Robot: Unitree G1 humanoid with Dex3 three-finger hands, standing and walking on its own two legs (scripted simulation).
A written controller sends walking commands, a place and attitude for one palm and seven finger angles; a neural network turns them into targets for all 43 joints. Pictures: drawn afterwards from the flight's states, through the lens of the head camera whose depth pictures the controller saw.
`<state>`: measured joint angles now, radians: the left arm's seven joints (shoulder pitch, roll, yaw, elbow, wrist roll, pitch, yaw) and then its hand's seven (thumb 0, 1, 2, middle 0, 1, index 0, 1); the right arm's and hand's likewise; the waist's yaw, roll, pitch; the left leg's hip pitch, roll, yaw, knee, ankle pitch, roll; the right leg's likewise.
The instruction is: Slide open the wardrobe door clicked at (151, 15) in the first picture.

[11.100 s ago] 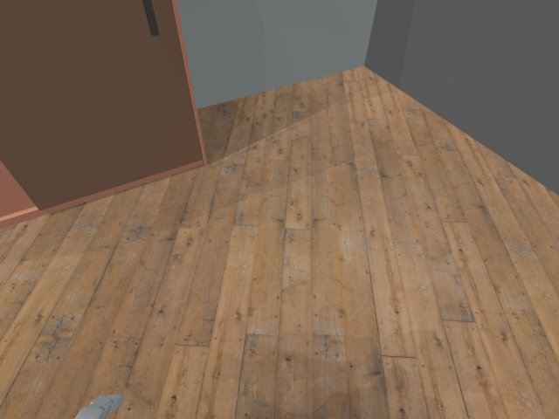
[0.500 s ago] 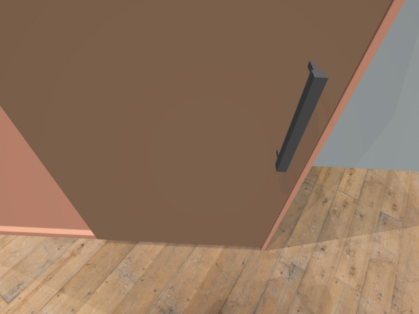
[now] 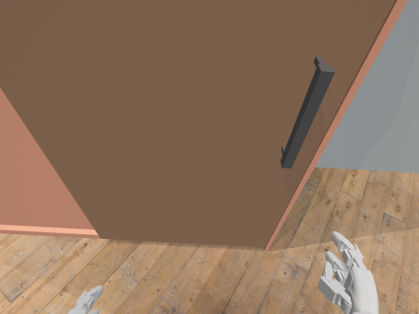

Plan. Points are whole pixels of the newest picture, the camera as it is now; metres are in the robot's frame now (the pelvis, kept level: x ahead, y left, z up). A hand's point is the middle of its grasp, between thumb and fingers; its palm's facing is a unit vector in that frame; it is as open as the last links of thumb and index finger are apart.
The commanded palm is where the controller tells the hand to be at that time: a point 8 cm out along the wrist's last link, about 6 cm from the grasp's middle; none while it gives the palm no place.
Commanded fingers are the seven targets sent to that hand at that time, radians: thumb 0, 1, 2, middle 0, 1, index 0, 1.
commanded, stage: raise the hand with hooked fingers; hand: right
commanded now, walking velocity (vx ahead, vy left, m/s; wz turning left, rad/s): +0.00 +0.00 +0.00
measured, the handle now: (300, 118) +0.52 -0.15 +0.11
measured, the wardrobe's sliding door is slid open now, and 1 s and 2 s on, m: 0.00 0.00 0.00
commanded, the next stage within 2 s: move the hooked fingers beside the handle in 1.90 s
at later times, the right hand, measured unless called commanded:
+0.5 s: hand (340, 289) +0.19 -0.20 +0.01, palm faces -0.10 +0.99 -0.09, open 10.3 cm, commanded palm +0.16 -0.27 +0.03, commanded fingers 0.00 -0.06 -0.54 0.26 0.84 0.26 0.84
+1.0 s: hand (387, 252) +0.24 -0.26 +0.08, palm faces +0.04 +1.00 -0.09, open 13.2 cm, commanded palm +0.21 -0.31 +0.09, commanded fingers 0.00 0.50 -0.30 0.30 1.20 0.30 1.20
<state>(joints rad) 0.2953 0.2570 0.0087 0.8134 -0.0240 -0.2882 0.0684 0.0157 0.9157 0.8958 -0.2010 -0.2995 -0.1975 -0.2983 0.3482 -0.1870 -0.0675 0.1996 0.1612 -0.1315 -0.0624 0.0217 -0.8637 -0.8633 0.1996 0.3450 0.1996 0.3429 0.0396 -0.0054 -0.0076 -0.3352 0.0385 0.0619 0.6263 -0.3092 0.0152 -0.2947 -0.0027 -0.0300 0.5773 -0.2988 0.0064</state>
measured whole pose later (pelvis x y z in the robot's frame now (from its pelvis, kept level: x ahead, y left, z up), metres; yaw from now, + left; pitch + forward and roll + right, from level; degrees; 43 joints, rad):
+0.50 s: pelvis -0.03 +0.00 -0.07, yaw -2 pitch +8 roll +2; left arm 0.17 0.19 -0.07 0.60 -0.03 -0.29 0.06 0.01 0.90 0.90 -0.20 -0.30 -0.20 -0.30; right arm 0.29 -0.30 -0.20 -0.07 0.30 -0.30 0.39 0.01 -0.28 -0.63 0.24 0.70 0.24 0.70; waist -0.02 -0.03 -0.03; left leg -0.74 0.03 0.12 1.05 -0.46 0.03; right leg -0.76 -0.03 0.04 1.10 -0.49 0.01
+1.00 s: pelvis +0.01 -0.02 -0.02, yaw -1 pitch +4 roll +2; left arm 0.23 0.27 -0.03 0.61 -0.04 -0.32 0.10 0.01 0.90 0.90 -0.20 -0.30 -0.20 -0.30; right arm 0.27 -0.36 -0.34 -0.06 0.35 -0.17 0.34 -0.01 0.30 -0.38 0.29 1.07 0.29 1.07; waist -0.01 0.00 -0.04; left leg -0.46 0.02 0.08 0.78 -0.39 0.00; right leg -0.47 -0.02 0.00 0.83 -0.43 -0.01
